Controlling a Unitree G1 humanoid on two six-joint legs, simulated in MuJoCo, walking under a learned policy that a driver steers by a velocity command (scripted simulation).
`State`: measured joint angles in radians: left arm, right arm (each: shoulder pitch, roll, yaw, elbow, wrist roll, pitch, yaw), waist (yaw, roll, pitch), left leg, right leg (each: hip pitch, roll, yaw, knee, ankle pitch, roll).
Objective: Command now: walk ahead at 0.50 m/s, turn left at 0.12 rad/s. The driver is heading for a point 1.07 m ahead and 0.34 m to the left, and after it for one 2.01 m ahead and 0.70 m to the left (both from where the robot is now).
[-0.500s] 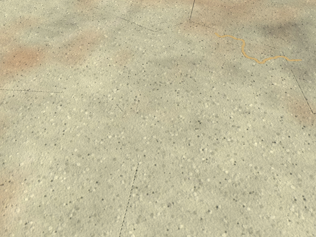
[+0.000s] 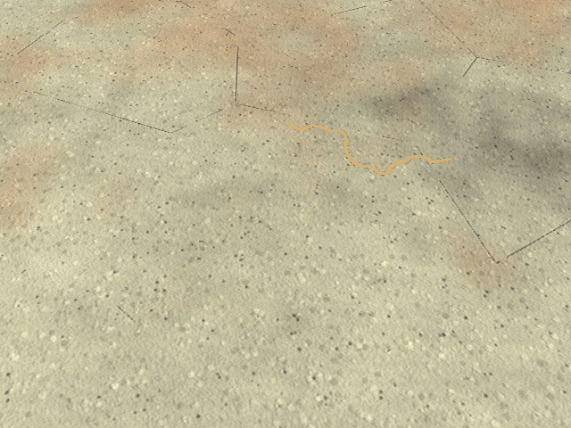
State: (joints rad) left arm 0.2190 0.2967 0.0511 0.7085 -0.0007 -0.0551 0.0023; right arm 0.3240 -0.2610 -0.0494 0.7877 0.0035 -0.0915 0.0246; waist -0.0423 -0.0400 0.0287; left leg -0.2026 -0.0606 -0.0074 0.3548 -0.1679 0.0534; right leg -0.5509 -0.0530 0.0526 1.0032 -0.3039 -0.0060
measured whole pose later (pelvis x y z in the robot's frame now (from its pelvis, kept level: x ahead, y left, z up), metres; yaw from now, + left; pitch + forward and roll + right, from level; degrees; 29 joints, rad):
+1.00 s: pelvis +0.49 +0.11 +0.00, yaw +33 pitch +1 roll -1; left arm 0.11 0.32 0.05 0.72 0.01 -0.09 0.00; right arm 0.32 -0.28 -0.06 0.67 0.01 -0.04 0.01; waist -0.04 -0.03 0.05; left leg -0.21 -0.10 -0.08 0.37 -0.17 0.10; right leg -0.65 -0.10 0.08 0.92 -0.17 0.06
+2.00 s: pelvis +0.90 +0.40 +0.00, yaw +23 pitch +1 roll +2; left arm 0.17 0.33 0.08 0.67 -0.01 0.01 -0.01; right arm 0.21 -0.28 -0.07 0.78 -0.01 -0.06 -0.01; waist -0.04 -0.04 0.07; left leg -0.14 0.00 0.14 0.33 -0.21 0.02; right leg -0.62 -0.07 0.01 0.83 -0.17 0.05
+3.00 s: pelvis +1.01 +0.43 -0.01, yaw -2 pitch +1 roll +0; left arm 0.28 0.25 0.04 0.70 0.00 -0.01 0.01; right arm 0.23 -0.29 -0.04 0.78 0.02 -0.03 0.01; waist -0.01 0.03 -0.01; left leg -0.37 0.02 0.01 0.79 -0.45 0.01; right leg -0.16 0.02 0.02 0.46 -0.32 -0.03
